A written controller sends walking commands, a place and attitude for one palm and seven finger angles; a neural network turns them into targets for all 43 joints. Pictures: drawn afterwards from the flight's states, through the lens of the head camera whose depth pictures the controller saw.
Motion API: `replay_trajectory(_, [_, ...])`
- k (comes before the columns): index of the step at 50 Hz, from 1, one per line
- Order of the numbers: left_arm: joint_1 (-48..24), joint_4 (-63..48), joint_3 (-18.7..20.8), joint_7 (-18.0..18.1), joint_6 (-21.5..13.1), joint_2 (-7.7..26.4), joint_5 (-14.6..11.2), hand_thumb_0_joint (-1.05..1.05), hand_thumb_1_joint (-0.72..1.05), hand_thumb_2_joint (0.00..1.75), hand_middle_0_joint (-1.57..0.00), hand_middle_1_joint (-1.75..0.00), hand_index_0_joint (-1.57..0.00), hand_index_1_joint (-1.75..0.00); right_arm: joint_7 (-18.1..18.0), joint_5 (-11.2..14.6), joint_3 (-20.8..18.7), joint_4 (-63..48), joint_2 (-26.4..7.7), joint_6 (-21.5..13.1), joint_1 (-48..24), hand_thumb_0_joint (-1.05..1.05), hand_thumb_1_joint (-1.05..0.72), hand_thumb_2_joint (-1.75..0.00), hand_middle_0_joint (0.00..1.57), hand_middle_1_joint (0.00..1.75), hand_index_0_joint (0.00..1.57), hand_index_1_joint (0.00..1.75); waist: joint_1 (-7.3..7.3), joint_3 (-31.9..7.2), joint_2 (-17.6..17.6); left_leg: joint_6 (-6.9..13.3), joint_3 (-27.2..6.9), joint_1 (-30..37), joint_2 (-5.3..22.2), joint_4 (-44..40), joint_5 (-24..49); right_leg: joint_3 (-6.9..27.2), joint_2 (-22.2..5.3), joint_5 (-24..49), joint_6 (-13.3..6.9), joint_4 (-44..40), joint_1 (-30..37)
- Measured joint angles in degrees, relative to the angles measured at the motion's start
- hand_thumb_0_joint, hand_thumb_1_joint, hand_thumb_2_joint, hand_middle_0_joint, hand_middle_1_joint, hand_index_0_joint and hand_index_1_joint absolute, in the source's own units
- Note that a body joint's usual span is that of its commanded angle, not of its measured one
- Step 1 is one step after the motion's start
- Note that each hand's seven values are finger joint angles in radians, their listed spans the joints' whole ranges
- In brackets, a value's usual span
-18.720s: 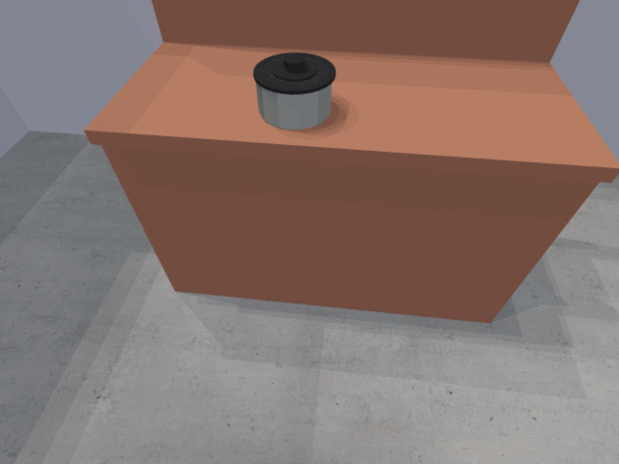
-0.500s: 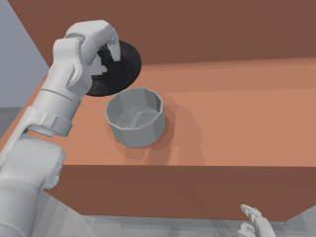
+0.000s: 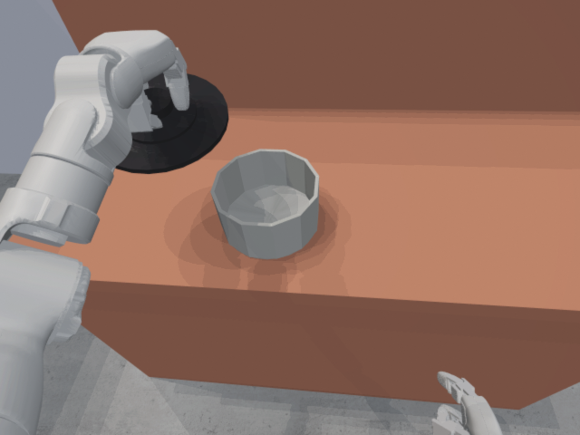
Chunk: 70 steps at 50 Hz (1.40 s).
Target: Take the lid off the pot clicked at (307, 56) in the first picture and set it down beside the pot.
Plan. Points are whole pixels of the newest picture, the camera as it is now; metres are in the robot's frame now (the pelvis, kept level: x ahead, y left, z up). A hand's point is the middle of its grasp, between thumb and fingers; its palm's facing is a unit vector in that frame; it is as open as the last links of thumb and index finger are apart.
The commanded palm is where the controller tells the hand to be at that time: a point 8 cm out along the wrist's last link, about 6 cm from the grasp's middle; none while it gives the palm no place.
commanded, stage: move the lid sideways beside the pot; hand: left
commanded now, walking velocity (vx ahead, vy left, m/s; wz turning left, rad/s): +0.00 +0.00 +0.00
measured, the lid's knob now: (153, 103) +0.48 +0.20 +0.22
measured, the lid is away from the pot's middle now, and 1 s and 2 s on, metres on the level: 0.13 0.24 0.25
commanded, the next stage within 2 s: lower the lid onto the table in 1.12 s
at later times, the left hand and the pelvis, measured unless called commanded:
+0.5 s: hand (103, 99) +0.46 +0.25 +0.24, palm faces -0.20 -0.03 -0.98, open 7.1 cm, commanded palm +0.44 +0.25 +0.32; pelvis +0.01 +0.01 +0.00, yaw -1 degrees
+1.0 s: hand (65, 99) +0.46 +0.29 +0.24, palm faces -0.21 -0.03 -0.98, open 7.0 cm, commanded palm +0.44 +0.29 +0.32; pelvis +0.01 +0.01 +0.00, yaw +0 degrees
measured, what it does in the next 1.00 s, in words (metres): stands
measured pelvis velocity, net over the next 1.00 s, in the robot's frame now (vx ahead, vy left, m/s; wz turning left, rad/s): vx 0.01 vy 0.01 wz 0.00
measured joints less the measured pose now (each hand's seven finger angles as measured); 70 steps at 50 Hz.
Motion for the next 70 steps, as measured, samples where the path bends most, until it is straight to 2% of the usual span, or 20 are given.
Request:
replay_trajectory(9, [-1.0, 3.1, 2.8, 0.2, -2.3, 1.6, 1.0, 0.04, 0.08, 0.99, -0.66, -0.87, -0.86, -0.91, 0.0, -0.2, -0.5, 0.9, -0.3, 0.2, 3.1, 0.01, -0.91, -0.90, 0.20, 0.30, 0.20, 0.30, -1.08, -0.3, 0.2, 0.4, 0.6, -0.3, -0.2, -0.4, 0.0, 0.6, -0.1, 0.4, 0.3, -0.7, -0.3])
replay_trajectory(17, [0.4, 5.3, 7.1, -0.2, -4.0, 4.2, 1.7, 0.04, 0.08, 0.99, -0.66, -0.87, -0.86, -0.92, 0.3, -0.1, -0.8, 0.4, -1.0, 1.5, 4.2, 0.01, -0.91, -0.90, 0.20, 0.30, 0.20, 0.30, -2.07, -0.2, 0.1, 0.6, 1.3, -0.3, 0.1, -0.5, -0.2, 1.3, 0.2, 0.8, 0.5, -1.4, -0.5])
replay_trajectory(25, [1.8, 4.2, 8.7, -0.8, -5.9, 7.3, 1.8, 0.04, 0.09, 0.99, -0.66, -0.87, -0.86, -0.91, -0.1, 0.1, -1.5, -0.4, -1.5, 1.9, 4.2, 0.01, -0.91, -0.90, 0.20, 0.30, 0.20, 0.30, -1.81, 0.4, -0.3, 0.6, 0.8, -0.7, 0.3, -0.3, -0.3, 0.8, 0.4, 1.1, 0.4, -2.3, -0.1])
replay_trajectory(30, [1.5, 3.5, 7.8, -1.2, -6.2, 8.5, 1.9, 0.04, 0.09, 0.99, -0.65, -0.87, -0.86, -0.91, -0.3, 0.3, -1.9, -0.6, -1.6, 1.9, 3.6, 0.01, -0.91, -0.90, 0.20, 0.30, 0.20, 0.30, -1.19, 0.6, -0.4, 0.6, 0.2, -1.1, 0.1, -0.1, -0.2, 0.2, 0.3, 1.1, 0.3, -2.6, -0.1])
replay_trajectory(34, [2.0, 3.1, 8.6, -1.3, -7.4, 8.8, 1.6, 0.04, 0.09, 0.99, -0.65, -0.87, -0.86, -0.91, -0.2, 0.3, -1.6, -0.4, -1.5, 2.3, 2.8, 0.01, -0.91, -0.90, 0.20, 0.30, 0.20, 0.30, -0.78, 0.2, -0.3, 0.7, -0.1, -1.3, 0.1, 0.1, -0.4, -0.1, 0.2, 1.2, 0.4, -2.8, 0.0])
replay_trajectory(39, [0.8, 5.7, 8.6, -1.7, -7.5, 9.5, 1.5, 0.04, 0.09, 0.99, -0.65, -0.87, -0.86, -0.92, -0.2, 0.6, -1.1, -0.5, -1.1, 3.2, 1.8, 0.01, -0.91, -0.90, 0.20, 0.30, 0.20, 0.30, -0.82, 0.3, -0.4, 0.7, -0.3, -1.6, 0.0, 0.2, -0.4, -0.2, 0.2, 1.2, 0.4, -2.8, -0.2])
replay_trajectory(44, [1.5, 3.5, 8.8, -1.6, -8.6, 10.2, 2.1, 0.04, 0.09, 0.99, -0.66, -0.87, -0.86, -0.91, -0.1, 0.3, -1.1, -0.9, -0.8, 3.1, 2.2, 0.01, -0.91, -0.90, 0.20, 0.30, 0.20, 0.30, -0.70, 0.4, -0.3, 0.7, -0.5, -1.8, -0.1, 0.1, -0.2, -0.5, 0.2, 1.3, 0.1, -3.1, -0.2])
replay_trajectory(50, [0.3, 8.2, 10.6, -1.4, -9.6, 11.4, 1.7, 0.04, 0.09, 0.99, -0.65, -0.87, -0.86, -0.92, -0.1, 0.5, -0.6, -0.4, -0.9, 4.2, 2.4, 0.01, -0.91, -0.90, 0.20, 0.30, 0.20, 0.30, -1.20, 0.2, -0.1, 0.8, -0.3, -2.2, 0.1, 0.3, -0.4, -0.2, 0.3, 1.4, 0.5, -3.2, -0.6])
replay_trajectory(54, [0.3, 8.3, 10.0, -1.6, -9.7, 12.1, 2.9, 0.03, 0.09, 0.99, -0.65, -0.87, -0.86, -0.92, -0.2, 0.5, -1.0, -0.4, -1.0, 4.4, 3.5, 0.01, -0.91, -0.90, 0.20, 0.30, 0.20, 0.30, -1.28, 0.5, -0.3, 0.8, -0.3, -2.4, 0.1, 0.2, -0.3, -0.2, 0.4, 1.6, 0.3, -3.4, -0.6])
replay_trajectory(62, [0.5, 8.7, 10.9, -1.4, -11.8, 12.6, 2.1, 0.04, 0.09, 0.99, -0.65, -0.87, -0.86, -0.92, -0.7, 0.4, -1.3, 0.7, -1.6, 4.4, 4.8, 0.01, -0.91, -0.90, 0.20, 0.30, 0.20, 0.30, -1.72, 0.5, -0.6, 0.8, -0.4, -2.4, 0.3, 0.3, -0.5, -0.3, 0.6, 1.7, 0.4, -4.0, -0.3])
replay_trajectory(70, [-0.2, 11.4, 10.2, -1.2, -10.0, 12.0, 3.5, 0.04, 0.09, 0.99, -0.65, -0.87, -0.86, -0.92, -0.7, 0.5, -1.7, 0.8, -1.8, 3.4, 5.4, 0.01, -0.91, -0.90, 0.20, 0.30, 0.20, 0.30, -2.36, 0.8, -0.7, 0.8, -0.2, -2.7, 0.4, 0.5, -0.6, -0.1, 0.6, 1.8, 0.2, -4.0, -0.6])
